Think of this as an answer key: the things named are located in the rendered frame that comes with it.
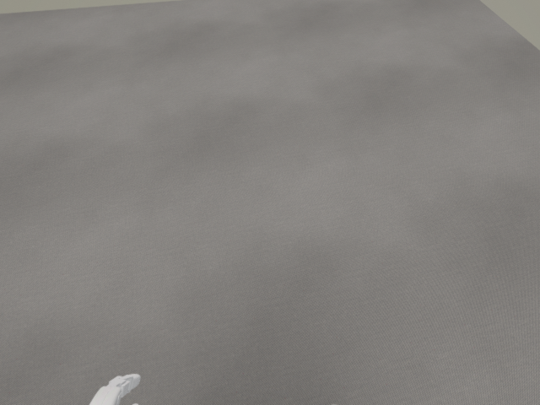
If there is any robot left hand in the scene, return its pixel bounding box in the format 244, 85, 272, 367
89, 374, 141, 405

